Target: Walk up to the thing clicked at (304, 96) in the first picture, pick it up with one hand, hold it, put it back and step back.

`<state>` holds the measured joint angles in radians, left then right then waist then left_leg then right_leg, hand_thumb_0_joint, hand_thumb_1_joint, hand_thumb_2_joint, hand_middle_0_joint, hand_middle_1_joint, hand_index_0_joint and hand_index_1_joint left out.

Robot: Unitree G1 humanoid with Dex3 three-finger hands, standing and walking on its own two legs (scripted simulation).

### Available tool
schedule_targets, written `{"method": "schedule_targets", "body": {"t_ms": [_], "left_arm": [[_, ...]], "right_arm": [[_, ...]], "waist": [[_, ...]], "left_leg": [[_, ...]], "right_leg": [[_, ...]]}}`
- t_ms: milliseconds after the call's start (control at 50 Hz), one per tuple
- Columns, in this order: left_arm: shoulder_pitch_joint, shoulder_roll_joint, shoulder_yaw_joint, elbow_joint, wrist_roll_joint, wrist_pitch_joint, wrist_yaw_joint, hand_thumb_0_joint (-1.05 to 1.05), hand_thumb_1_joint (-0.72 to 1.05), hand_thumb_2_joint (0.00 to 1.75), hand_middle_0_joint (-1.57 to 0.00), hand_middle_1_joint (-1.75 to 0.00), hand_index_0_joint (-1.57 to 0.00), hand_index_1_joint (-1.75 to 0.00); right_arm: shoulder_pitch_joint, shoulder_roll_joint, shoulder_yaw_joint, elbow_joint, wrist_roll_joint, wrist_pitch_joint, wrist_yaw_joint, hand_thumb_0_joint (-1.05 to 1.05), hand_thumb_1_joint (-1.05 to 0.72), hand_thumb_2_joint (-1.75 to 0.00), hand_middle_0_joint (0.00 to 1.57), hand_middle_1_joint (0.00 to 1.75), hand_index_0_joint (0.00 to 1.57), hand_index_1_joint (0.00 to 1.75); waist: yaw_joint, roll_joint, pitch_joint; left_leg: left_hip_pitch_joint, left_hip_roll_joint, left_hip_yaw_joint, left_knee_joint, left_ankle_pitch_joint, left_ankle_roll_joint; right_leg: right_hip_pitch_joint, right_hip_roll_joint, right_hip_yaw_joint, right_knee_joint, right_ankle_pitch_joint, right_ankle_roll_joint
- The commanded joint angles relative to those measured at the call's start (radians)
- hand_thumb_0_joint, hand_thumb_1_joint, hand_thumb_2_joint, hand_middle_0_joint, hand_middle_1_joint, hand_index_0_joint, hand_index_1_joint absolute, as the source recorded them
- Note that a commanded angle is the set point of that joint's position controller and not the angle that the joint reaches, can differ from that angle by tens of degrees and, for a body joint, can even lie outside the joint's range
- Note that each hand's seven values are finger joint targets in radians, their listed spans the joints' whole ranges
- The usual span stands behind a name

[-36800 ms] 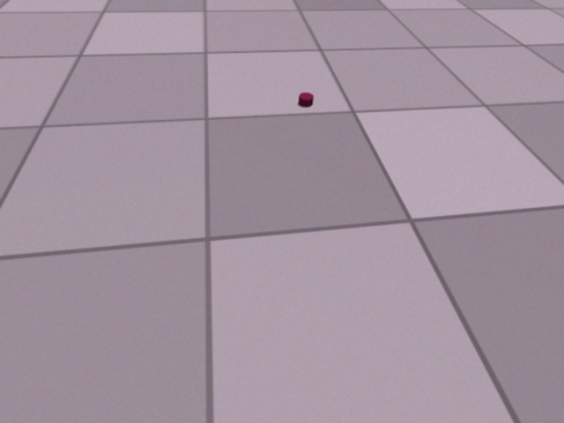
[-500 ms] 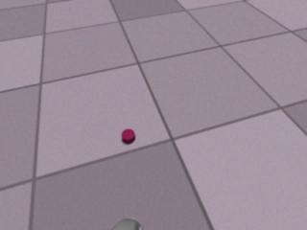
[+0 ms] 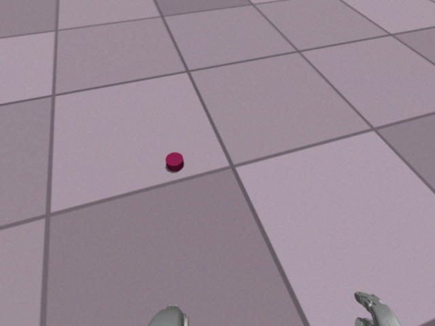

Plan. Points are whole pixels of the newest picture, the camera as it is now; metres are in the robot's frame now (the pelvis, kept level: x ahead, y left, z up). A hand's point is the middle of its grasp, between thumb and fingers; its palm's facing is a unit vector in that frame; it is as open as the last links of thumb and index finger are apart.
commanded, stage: step back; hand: left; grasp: from above
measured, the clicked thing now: (174, 161) +1.02 +0.24 -0.72
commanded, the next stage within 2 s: stand in 1.14 s
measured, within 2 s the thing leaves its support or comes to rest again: neither
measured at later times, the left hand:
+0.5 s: hand out of the picture -0.01 +0.27 -0.13, palm faces +0.07 -0.92 -0.40, open 7.4 cm
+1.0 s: hand out of the picture +0.04 +0.28 -0.14, palm faces +0.08 -0.94 -0.34, open 7.4 cm
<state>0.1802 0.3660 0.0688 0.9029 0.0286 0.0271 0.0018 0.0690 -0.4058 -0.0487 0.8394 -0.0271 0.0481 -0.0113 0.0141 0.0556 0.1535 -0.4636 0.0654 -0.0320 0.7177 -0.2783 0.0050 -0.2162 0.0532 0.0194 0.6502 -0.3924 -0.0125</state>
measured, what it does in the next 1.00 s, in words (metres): steps on the spot: left foot, then left foot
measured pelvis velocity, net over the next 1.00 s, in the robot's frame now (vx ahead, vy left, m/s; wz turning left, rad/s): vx -0.01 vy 0.01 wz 0.07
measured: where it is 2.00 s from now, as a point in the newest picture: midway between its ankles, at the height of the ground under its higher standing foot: outside the picture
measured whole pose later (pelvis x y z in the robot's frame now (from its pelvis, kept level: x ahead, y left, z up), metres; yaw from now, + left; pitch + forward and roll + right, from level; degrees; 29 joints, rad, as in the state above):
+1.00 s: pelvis -0.01 +0.01 +0.02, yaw +4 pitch -2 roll -1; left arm 0.14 0.38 0.03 1.05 0.00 -0.02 -0.01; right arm 0.07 -0.31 -0.02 1.04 -0.02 -0.01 0.01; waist 0.02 -0.02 0.07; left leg -0.28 0.03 0.01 0.54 -0.23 -0.01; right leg -0.17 -0.01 -0.02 0.52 -0.31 0.01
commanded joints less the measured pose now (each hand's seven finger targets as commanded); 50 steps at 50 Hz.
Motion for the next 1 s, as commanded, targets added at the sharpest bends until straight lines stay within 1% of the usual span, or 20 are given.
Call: {"method": "schedule_targets", "body": {"t_ms": [0,40,140,200,220,240,260,320,400,440,460,480,500,520,600,720,760,800,900,980], "left_arm": [[-0.063,0.337,0.088,-0.103,0.013,-0.040,0.022,0.00,0.90,0.90,-0.20,-0.30,-0.20,-0.30],[-0.122,0.281,0.073,-0.103,0.019,-0.048,0.025,0.00,0.90,0.90,-0.20,-0.30,-0.20,-0.30],[-0.022,0.292,0.077,-0.070,0.029,-0.053,0.011,0.00,0.90,0.90,-0.20,-0.30,-0.20,-0.30],[-0.015,0.248,0.048,-0.064,0.014,-0.034,0.001,0.00,0.90,0.90,-0.20,-0.30,-0.20,-0.30],[0.015,0.190,0.034,-0.058,0.009,-0.031,-0.001,0.00,0.90,0.90,-0.20,-0.30,-0.20,-0.30],[-0.043,0.177,0.030,-0.056,-0.010,-0.034,-0.001,0.00,0.90,0.90,-0.20,-0.30,-0.20,-0.30],[-0.084,0.258,0.057,-0.043,0.001,-0.038,0.002,0.00,0.90,0.90,-0.20,-0.30,-0.20,-0.30],[-0.009,0.226,0.052,-0.004,-0.012,-0.046,-0.016,0.00,0.90,0.90,-0.20,-0.30,-0.20,-0.30],[0.026,0.200,0.057,0.026,-0.004,-0.059,-0.018,0.00,0.90,0.90,-0.20,-0.30,-0.20,-0.30],[0.068,0.196,0.061,0.055,0.007,-0.069,-0.006,0.00,0.90,0.90,-0.20,-0.30,-0.20,-0.30],[0.101,0.236,0.074,0.059,0.015,-0.075,0.002,0.00,0.90,0.90,-0.20,-0.30,-0.20,-0.30],[0.139,0.327,0.092,0.062,0.019,-0.078,0.006,0.00,0.90,0.90,-0.20,-0.30,-0.20,-0.30],[0.074,0.347,0.095,0.030,0.021,-0.083,0.005,0.00,0.90,0.90,-0.20,-0.30,-0.20,-0.30],[0.032,0.327,0.090,0.009,0.011,-0.088,0.006,0.00,0.90,0.90,-0.20,-0.30,-0.20,-0.30],[-0.020,0.272,0.067,0.007,0.004,-0.102,0.005,0.00,0.90,0.90,-0.20,-0.30,-0.20,-0.30],[-0.047,0.242,0.035,0.003,-0.014,-0.072,0.004,0.00,0.90,0.90,-0.20,-0.30,-0.20,-0.30],[-0.019,0.179,0.010,-0.005,-0.026,-0.061,0.002,0.00,0.90,0.90,-0.20,-0.30,-0.20,-0.30],[-0.019,0.198,0.018,0.036,-0.033,-0.047,0.008,0.00,0.90,0.90,-0.20,-0.30,-0.20,-0.30],[-0.030,0.220,0.012,0.086,-0.020,-0.066,0.006,0.00,0.90,0.90,-0.20,-0.30,-0.20,-0.30],[-0.061,0.220,0.009,0.108,-0.023,-0.072,0.010,0.00,0.90,0.90,-0.20,-0.30,-0.20,-0.30]], "right_arm": [[0.004,-0.199,-0.059,-0.047,0.016,-0.009,-0.015,0.00,-0.90,-0.90,0.20,0.30,0.20,0.30],[0.064,-0.175,-0.050,-0.014,0.020,-0.023,-0.009,0.00,-0.90,-0.90,0.20,0.30,0.20,0.30],[0.047,-0.157,-0.049,0.004,-0.009,-0.049,0.013,0.00,-0.90,-0.90,0.20,0.30,0.20,0.30],[0.145,-0.151,-0.063,0.070,-0.009,-0.077,0.011,0.00,-0.90,-0.90,0.20,0.30,0.20,0.30],[0.174,-0.186,-0.077,0.083,-0.023,-0.086,0.006,0.00,-0.90,-0.90,0.20,0.30,0.20,0.30],[0.131,-0.278,-0.082,0.068,-0.021,-0.088,0.007,0.00,-0.90,-0.90,0.20,0.30,0.20,0.30],[0.103,-0.312,-0.093,0.058,-0.013,-0.090,0.012,0.00,-0.90,-0.90,0.20,0.30,0.20,0.30],[0.072,-0.227,-0.060,0.055,-0.019,-0.106,0.010,0.00,-0.90,-0.90,0.20,0.30,0.20,0.30],[0.075,-0.226,-0.066,0.063,-0.016,-0.081,0.021,0.00,-0.90,-0.90,0.20,0.30,0.20,0.30],[0.078,-0.175,-0.050,0.057,-0.001,-0.064,0.021,0.00,-0.90,-0.90,0.20,0.30,0.20,0.30],[0.085,-0.132,-0.036,0.043,0.004,-0.063,0.018,0.00,-0.90,-0.90,0.20,0.30,0.20,0.30],[0.051,-0.105,-0.031,0.026,0.002,-0.061,0.011,0.00,-0.90,-0.90,0.20,0.30,0.20,0.30],[0.052,-0.160,-0.048,0.038,-0.006,-0.061,0.001,0.00,-0.90,-0.90,0.20,0.30,0.20,0.30],[0.094,-0.182,-0.051,0.051,0.001,-0.068,0.003,0.00,-0.90,-0.90,0.20,0.30,0.20,0.30],[0.161,-0.148,-0.049,0.098,-0.004,-0.075,0.019,0.00,-0.90,-0.90,0.20,0.30,0.20,0.30],[0.140,-0.112,-0.042,0.122,-0.002,-0.084,0.011,0.00,-0.90,-0.90,0.20,0.30,0.20,0.30],[0.137,-0.177,-0.053,0.120,-0.009,-0.095,-0.003,0.00,-0.90,-0.90,0.20,0.30,0.20,0.30],[0.044,-0.236,-0.053,0.104,0.003,-0.091,0.000,0.00,-0.90,-0.90,0.20,0.30,0.20,0.30],[-0.033,-0.160,-0.021,0.128,0.012,-0.081,0.002,0.00,-0.90,-0.90,0.20,0.30,0.20,0.30],[-0.048,-0.149,-0.017,0.162,0.015,-0.085,0.002,0.00,-0.90,-0.90,0.20,0.30,0.20,0.30]], "waist": [[0.012,-0.150,-0.056],[-0.030,-0.149,-0.082],[0.043,-0.233,-0.095],[-0.008,-0.154,-0.137],[-0.014,-0.017,-0.159],[-0.027,0.135,-0.124],[-0.038,0.079,-0.040],[0.002,0.060,-0.047],[-0.003,0.108,-0.098],[0.037,0.035,-0.118],[0.052,-0.075,-0.127],[0.084,-0.240,-0.106],[0.063,-0.164,-0.025],[0.036,-0.112,-0.015],[0.002,-0.153,-0.066],[-0.020,-0.148,-0.138],[-0.015,0.010,-0.207],[0.009,0.060,-0.190],[0.007,0.047,-0.172],[-0.003,-0.004,-0.229]], "left_leg": [[0.038,-0.092,-0.173,0.359,-0.237,-0.007],[0.030,-0.128,-0.111,0.367,-0.175,-0.007],[0.048,-0.080,-0.011,0.011,-0.233,-0.022],[0.367,-0.097,0.007,-0.381,-0.095,0.012],[0.477,0.020,-0.214,-0.421,-0.204,0.050],[0.340,0.221,-0.537,-0.518,-0.538,0.166],[0.144,0.285,-0.583,-0.562,-0.611,0.239],[0.181,0.158,-0.348,-0.495,-0.386,0.163],[0.142,0.112,-0.218,-0.411,-0.314,0.148],[0.046,0.056,-0.140,-0.279,-0.247,0.083],[-0.078,-0.005,-0.093,-0.131,-0.227,0.045],[-0.201,-0.139,-0.037,0.095,-0.294,0.021],[-0.144,-0.082,-0.104,0.193,-0.285,0.009],[-0.136,-0.054,-0.121,0.219,-0.233,0.012],[0.023,-0.034,-0.079,0.122,-0.126,-0.006],[0.292,-0.069,0.061,-0.265,0.099,-0.002],[0.358,0.106,-0.168,-0.317,0.249,0.059],[0.191,0.215,-0.283,-0.354,0.141,0.176],[0.179,0.082,-0.108,-0.315,0.127,0.037],[0.295,0.071,-0.060,-0.280,0.321,0.033]], "right_leg": [[-0.285,-0.412,0.438,-0.354,-0.036,-0.253],[-0.190,-0.301,0.247,-0.261,0.122,-0.192],[-0.040,-0.278,0.263,-0.292,-0.227,-0.168],[-0.138,-0.225,0.168,-0.141,-0.126,-0.113],[-0.271,-0.169,0.107,0.002,-0.095,-0.067],[-0.350,-0.066,-0.032,0.116,-0.151,-0.011],[-0.263,-0.100,0.037,0.223,-0.177,-0.010],[-0.215,-0.105,0.028,0.176,-0.061,-0.010],[-0.016,-0.050,-0.062,-0.088,-0.019,-0.005],[0.169,-0.024,-0.064,-0.233,0.068,-0.026],[0.262,-0.120,0.122,-0.294,-0.047,-0.059],[0.214,-0.342,0.473,-0.457,-0.367,-0.145],[0.044,-0.460,0.568,-0.489,-0.421,-0.214],[0.043,-0.447,0.516,-0.468,-0.320,-0.237],[-0.020,-0.310,0.222,-0.398,-0.023,-0.159],[-0.053,-0.249,0.059,-0.150,0.449,-0.103],[-0.099,-0.161,0.017,-0.046,0.343,-0.024],[0.019,-0.080,-0.026,-0.030,-0.027,-0.011],[0.077,-0.143,0.048,-0.205,0.209,-0.036],[0.091,-0.167,0.054,-0.232,0.379,-0.027]]}}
